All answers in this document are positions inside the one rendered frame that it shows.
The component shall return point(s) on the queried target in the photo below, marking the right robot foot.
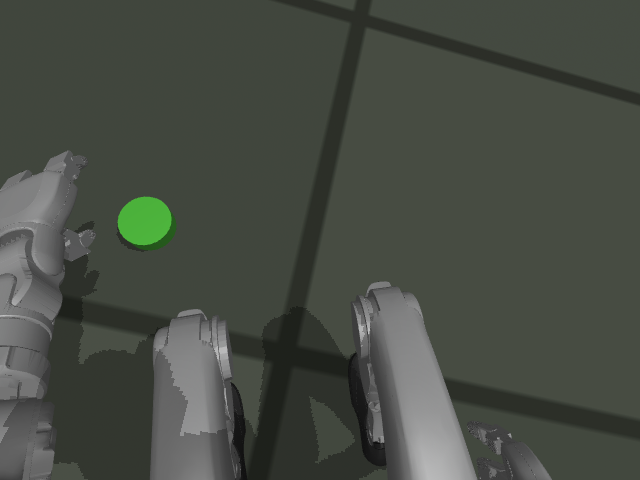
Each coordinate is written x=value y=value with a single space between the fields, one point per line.
x=374 y=452

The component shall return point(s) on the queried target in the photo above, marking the left robot arm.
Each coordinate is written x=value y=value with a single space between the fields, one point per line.
x=31 y=271

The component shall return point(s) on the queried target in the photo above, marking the left robot foot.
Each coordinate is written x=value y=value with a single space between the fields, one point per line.
x=239 y=433

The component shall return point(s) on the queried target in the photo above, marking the tin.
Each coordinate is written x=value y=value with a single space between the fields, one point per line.
x=147 y=223

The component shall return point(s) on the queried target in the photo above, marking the right robot hand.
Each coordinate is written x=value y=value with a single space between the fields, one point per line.
x=520 y=463

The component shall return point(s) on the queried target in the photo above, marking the left robot hand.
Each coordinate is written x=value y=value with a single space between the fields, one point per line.
x=47 y=198

